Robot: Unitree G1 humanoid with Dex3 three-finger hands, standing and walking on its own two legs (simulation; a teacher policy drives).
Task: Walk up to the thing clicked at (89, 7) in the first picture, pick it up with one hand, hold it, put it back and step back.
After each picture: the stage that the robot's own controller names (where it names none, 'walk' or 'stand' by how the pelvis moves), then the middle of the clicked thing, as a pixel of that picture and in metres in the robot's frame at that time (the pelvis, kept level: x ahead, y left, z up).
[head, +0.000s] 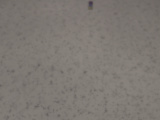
stand; (90, 5) +2.26 -0.23 -0.72
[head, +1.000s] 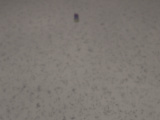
walk; (76, 18) +2.13 +0.13 -0.71
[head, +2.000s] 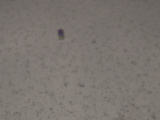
walk; (60, 34) +1.50 +0.24 -0.72
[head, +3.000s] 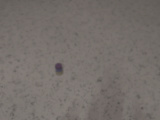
walk; (58, 69) +0.97 +0.21 -0.71
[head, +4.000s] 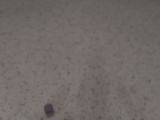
walk; (48, 111) +0.57 +0.20 -0.70
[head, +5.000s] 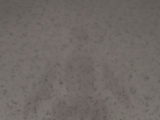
stand; out of the picture +0.35 +0.22 -0.69
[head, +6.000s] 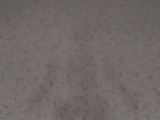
stand; out of the picture +0.34 +0.30 -0.71
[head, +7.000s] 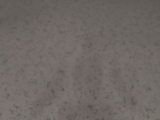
stand; out of the picture +0.35 +0.24 -0.72
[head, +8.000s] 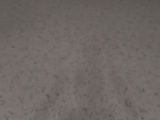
stand; out of the picture +0.36 +0.29 -0.73
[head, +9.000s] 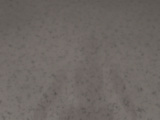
stand; out of the picture +0.35 +0.30 -0.73
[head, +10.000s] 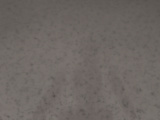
stand; out of the picture +0.34 +0.30 -0.73
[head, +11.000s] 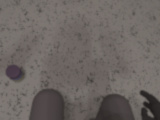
go down; (15, 74) +0.40 +0.32 -0.41
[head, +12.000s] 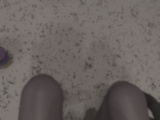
go down; (0, 57) +0.41 +0.34 -0.29
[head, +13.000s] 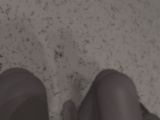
close in; out of the picture +0.38 +0.37 -0.23
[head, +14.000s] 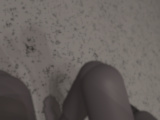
rest palm; out of the picture +0.37 +0.39 -0.21
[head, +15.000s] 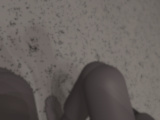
close; out of the picture +0.37 +0.38 -0.21
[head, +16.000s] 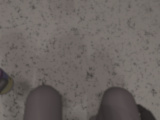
lift; out of the picture +0.32 +0.28 -0.07
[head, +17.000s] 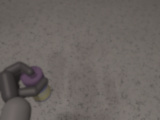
hold; (37, 84) +0.34 +0.15 +0.04
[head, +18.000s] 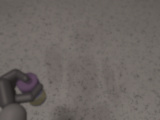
hold; (32, 90) +0.34 +0.17 -0.01
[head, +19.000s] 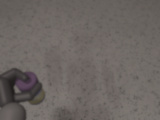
hold; (31, 89) +0.35 +0.17 -0.01
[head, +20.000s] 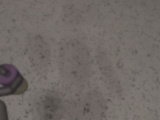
crouch; (13, 80) +0.37 +0.23 -0.06
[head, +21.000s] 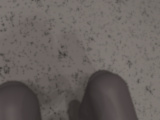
lower; out of the picture +0.45 +0.35 -0.13
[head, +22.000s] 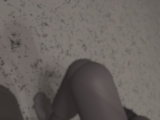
lower; out of the picture +0.40 +0.37 -0.22
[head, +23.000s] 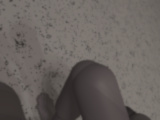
lower; out of the picture +0.39 +0.38 -0.22
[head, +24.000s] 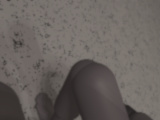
lower; out of the picture +0.39 +0.38 -0.22
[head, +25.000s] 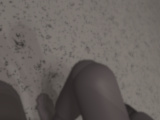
lower; out of the picture +0.39 +0.38 -0.22
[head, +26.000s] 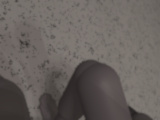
open; out of the picture +0.38 +0.36 -0.22
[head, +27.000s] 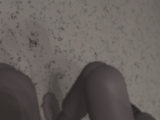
stand; out of the picture +0.39 +0.35 -0.23
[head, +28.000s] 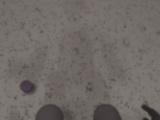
walk; (28, 88) +0.42 +0.28 -0.49
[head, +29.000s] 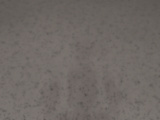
stand; out of the picture +0.37 +0.26 -0.67
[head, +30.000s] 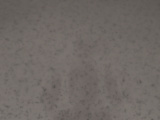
stand; out of the picture +0.38 +0.25 -0.68
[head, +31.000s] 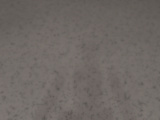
stand; out of the picture +0.40 +0.25 -0.72
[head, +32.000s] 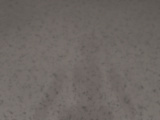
stand; out of the picture +0.36 +0.26 -0.73
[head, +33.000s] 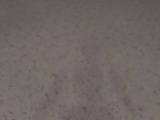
stand; out of the picture +0.36 +0.26 -0.73
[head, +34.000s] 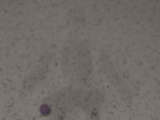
walk; (44, 110) +0.42 +0.19 -0.70
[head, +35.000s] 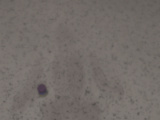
walk; (42, 91) +0.60 +0.25 -0.71
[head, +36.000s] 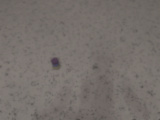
walk; (55, 63) +0.90 +0.28 -0.70
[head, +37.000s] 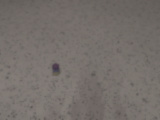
stand; (55, 69) +0.98 +0.21 -0.71
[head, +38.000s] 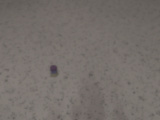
stand; (53, 71) +1.00 +0.23 -0.72
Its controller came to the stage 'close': yes
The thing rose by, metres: 0.72
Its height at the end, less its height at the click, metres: +0.00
